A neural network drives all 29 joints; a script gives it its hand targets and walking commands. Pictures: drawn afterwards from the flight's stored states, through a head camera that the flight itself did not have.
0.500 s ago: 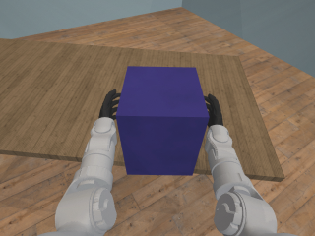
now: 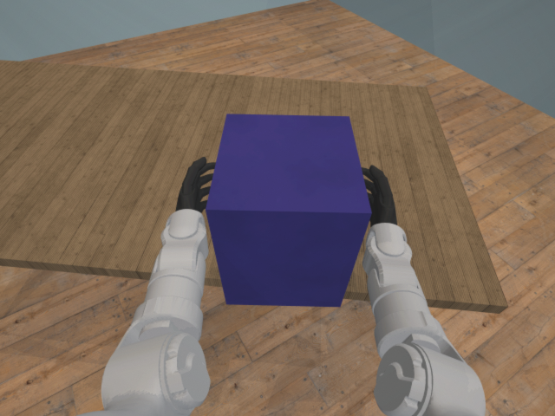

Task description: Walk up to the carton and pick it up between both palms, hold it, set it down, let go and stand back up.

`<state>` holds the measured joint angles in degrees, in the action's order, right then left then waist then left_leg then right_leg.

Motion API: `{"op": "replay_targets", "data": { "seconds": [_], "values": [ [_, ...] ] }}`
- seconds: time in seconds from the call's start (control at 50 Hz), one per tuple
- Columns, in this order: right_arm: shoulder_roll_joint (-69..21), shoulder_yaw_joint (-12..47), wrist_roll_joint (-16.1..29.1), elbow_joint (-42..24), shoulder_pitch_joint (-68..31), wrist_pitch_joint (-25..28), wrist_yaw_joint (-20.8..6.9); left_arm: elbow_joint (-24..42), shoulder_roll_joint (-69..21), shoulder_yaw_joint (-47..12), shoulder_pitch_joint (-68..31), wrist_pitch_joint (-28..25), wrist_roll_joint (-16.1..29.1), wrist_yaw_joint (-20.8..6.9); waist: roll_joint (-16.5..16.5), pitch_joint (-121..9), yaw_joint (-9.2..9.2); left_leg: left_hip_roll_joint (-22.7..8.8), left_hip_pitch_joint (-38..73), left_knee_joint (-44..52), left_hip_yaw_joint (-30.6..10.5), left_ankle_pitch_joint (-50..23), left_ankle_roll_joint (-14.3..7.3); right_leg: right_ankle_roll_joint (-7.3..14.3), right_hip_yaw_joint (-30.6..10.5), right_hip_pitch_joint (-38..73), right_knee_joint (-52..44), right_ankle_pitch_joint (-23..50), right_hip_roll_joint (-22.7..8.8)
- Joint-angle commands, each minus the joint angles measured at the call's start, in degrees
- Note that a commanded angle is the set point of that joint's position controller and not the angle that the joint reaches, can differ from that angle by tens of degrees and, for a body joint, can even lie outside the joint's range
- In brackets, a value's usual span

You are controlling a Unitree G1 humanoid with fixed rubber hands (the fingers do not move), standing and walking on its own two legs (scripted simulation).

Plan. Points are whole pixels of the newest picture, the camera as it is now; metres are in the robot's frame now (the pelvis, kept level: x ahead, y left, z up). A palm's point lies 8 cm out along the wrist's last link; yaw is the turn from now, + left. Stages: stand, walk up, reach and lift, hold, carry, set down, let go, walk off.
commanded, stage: set down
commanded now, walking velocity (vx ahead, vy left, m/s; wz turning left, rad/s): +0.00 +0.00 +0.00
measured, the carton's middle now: (285, 213) +0.43 -0.01 +0.03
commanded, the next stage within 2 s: none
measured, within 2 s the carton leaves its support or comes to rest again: neither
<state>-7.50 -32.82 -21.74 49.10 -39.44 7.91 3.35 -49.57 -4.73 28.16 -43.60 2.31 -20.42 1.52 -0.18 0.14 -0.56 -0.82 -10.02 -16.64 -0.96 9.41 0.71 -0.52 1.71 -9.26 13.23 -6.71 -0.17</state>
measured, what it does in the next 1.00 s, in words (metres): stands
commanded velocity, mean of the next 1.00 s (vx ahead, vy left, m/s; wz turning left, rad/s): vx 0.00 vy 0.00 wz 0.00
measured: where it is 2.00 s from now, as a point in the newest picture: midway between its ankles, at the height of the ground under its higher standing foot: outside the picture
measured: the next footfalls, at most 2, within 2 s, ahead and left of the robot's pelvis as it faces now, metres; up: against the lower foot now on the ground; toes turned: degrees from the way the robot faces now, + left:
none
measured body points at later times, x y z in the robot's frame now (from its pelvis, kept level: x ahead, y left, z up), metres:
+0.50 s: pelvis +0.00 +0.00 +0.00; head +0.03 +0.01 +0.45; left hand +0.42 +0.14 +0.07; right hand +0.40 -0.15 +0.07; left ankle -0.01 +0.12 -0.75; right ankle +0.00 -0.12 -0.75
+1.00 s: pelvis +0.00 +0.00 +0.00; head +0.04 +0.02 +0.45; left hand +0.42 +0.14 +0.07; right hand +0.39 -0.15 +0.07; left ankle -0.01 +0.12 -0.75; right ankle +0.00 -0.12 -0.75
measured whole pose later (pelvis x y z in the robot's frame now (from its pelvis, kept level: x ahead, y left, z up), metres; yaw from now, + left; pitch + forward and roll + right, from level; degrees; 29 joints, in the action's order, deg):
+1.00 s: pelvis +0.00 +0.00 +0.00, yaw -1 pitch +2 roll -1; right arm -10.8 -38.4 -27.3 44.7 -38.1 11.1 0.1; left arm -44.9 -8.1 33.4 -42.3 -0.6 -25.8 -1.0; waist -1.4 3.0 -0.1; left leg -0.8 -9.0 -17.8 -0.1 10.5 0.4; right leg -0.7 1.1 -8.7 14.8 -7.8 -0.2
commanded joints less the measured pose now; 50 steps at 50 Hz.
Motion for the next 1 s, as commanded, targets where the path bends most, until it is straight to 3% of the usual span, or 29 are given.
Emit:
{"op": "replay_targets", "data": {
  "seconds": [0.0,0.04,0.08,0.1,0.24,0.3,0.34,0.36,0.38,0.46,0.48,0.58,0.62,0.66,0.7,0.78,0.88,0.9,0.98],
  "values": [
    [-24.0,15.8,-3.6,-4.4,-35.2,4.1,-8.1,1.8,-25.6,-13.3,-34.1,-2.1,-1.5,-6.8,0.1,-30.8,-0.37,0.7,2.7,1.5,7.7,-13.5,2.2,-1.6,4.9,18.1,3.9,18.2,1.1],
    [-23.1,16.0,-3.9,-5.6,-35.6,4.8,-8.5,2.0,-25.7,-14.0,-33.8,-2.5,-0.5,-6.5,0.2,-32.6,-1.16,0.6,3.7,1.1,7.1,-14.3,2.6,-1.4,4.7,17.4,3.8,19.0,1.0],
    [-23.2,15.1,-4.1,-4.7,-34.5,5.2,-8.5,2.6,-25.5,-13.5,-33.3,-3.0,-2.0,-6.3,0.7,-32.9,-0.65,0.6,4.0,1.2,7.3,-14.6,2.6,-1.6,4.6,17.1,3.6,19.7,0.9],
    [-24.3,16.0,-4.2,-4.6,-34.2,5.1,-8.4,1.9,-25.5,-12.4,-32.5,-3.0,-2.4,-6.4,-0.6,-32.5,0.10,1.0,2.2,1.1,7.8,-14.5,1.9,-1.7,4.3,18.3,4.2,20.7,0.8],
    [-22.7,15.0,-5.2,-4.5,-31.5,5.3,-8.3,1.5,-24.7,-11.2,-29.4,-2.6,-3.6,-7.0,-0.6,-27.8,0.10,0.7,0.9,1.3,7.9,-14.9,1.7,-2.0,4.4,20.4,4.3,22.1,0.7],
    [-22.3,14.7,-5.5,-4.4,-31.5,5.2,-8.3,1.6,-24.2,-11.3,-29.3,-2.6,-3.3,-7.0,-0.5,-26.7,-0.42,0.8,1.8,1.3,7.9,-13.8,1.7,-2.0,4.8,18.7,4.1,18.3,1.0],
    [-23.4,14.7,-4.9,-4.4,-31.1,5.2,-8.3,1.6,-23.7,-10.7,-29.6,-2.6,-3.9,-7.0,-0.6,-26.7,0.47,0.7,1.0,1.2,8.2,-13.5,1.1,-1.7,4.1,18.1,3.8,18.5,0.7],
    [-23.2,14.6,-5.2,-4.3,-30.4,5.4,-8.4,2.6,-24.4,-11.1,-28.5,-2.8,-3.9,-6.9,1.2,-27.6,0.62,0.7,1.5,1.3,8.2,-14.3,1.3,-1.4,4.2,18.0,3.6,18.2,0.8],
    [-23.0,14.2,-5.5,-3.5,-30.2,5.3,-8.4,1.9,-24.0,-11.0,-28.5,-2.8,-4.0,-6.9,0.1,-27.1,-0.28,0.8,1.4,1.2,8.4,-13.9,1.2,-1.3,4.3,17.5,3.7,17.9,1.0],
    [-22.8,12.9,-6.3,-3.5,-29.6,5.2,-8.7,2.0,-23.2,-10.2,-29.3,-3.3,-4.5,-6.7,-0.9,-25.7,0.08,0.5,0.8,1.1,8.4,-12.2,1.1,-1.7,4.5,16.0,3.9,15.9,0.9],
    [-22.8,12.9,-6.6,-3.3,-29.0,5.1,-8.8,2.6,-23.8,-10.3,-29.2,-3.3,-4.3,-6.6,0.4,-25.2,0.16,0.6,1.9,1.3,8.2,-12.4,1.4,-1.6,5.1,16.0,3.4,14.2,1.2],
    [-22.1,11.2,-8.1,-3.7,-28.4,4.7,-9.2,1.8,-23.5,-9.3,-26.9,-2.5,-5.2,-6.8,-0.8,-25.0,0.29,0.2,3.7,1.3,8.2,-11.8,0.8,-1.8,5.2,15.0,3.2,12.8,0.9],
    [-20.9,10.2,-8.0,-2.6,-27.0,4.3,-9.4,1.9,-23.1,-9.3,-26.4,-2.4,-5.5,-6.8,0.0,-22.2,-0.46,0.1,4.1,1.9,8.4,-11.0,1.4,-1.5,5.6,13.5,2.4,10.2,1.1],
    [-21.1,10.8,-7.4,-2.7,-26.6,4.1,-9.2,2.1,-22.7,-8.7,-26.1,-2.3,-5.1,-6.9,-1.1,-21.9,0.27,0.3,2.9,1.5,8.8,-11.3,1.0,-1.7,4.9,14.1,2.4,11.2,0.9],
    [-21.4,10.0,-7.8,-3.0,-26.5,3.8,-8.9,2.7,-22.0,-8.0,-26.3,-2.6,-5.6,-7.1,-1.5,-22.0,-0.41,0.5,1.1,1.4,8.7,-10.3,0.4,-1.6,4.6,14.8,3.1,12.1,0.5],
    [-22.1,9.9,-8.2,-3.2,-25.7,3.8,-9.1,3.3,-23.6,-8.8,-25.5,-2.6,-6.4,-7.3,0.6,-22.2,-0.47,0.4,3.2,1.1,8.8,-11.2,1.0,-1.7,4.8,13.5,2.6,10.9,0.9],
    [-21.8,10.0,-8.0,-4.3,-24.9,4.0,-9.2,3.5,-22.7,-8.1,-24.6,-2.5,-6.2,-7.2,0.9,-21.9,-0.22,0.7,3.6,0.5,8.6,-12.7,1.0,-1.5,5.0,13.4,2.9,11.7,1.0],
    [-20.8,10.3,-7.8,-3.4,-24.1,4.0,-9.2,4.0,-22.1,-8.1,-23.8,-2.8,-6.6,-7.3,1.1,-21.8,0.52,0.4,3.5,0.1,8.6,-12.3,0.8,-1.5,5.1,12.8,3.1,10.9,0.6],
    [-20.5,10.1,-8.3,-3.6,-23.1,3.8,-8.8,4.0,-21.3,-7.1,-23.6,-3.0,-6.5,-7.2,-0.5,-19.9,0.08,0.7,2.5,0.3,8.5,-12.6,1.0,-1.7,5.0,13.2,2.9,11.2,1.2]
  ]
}}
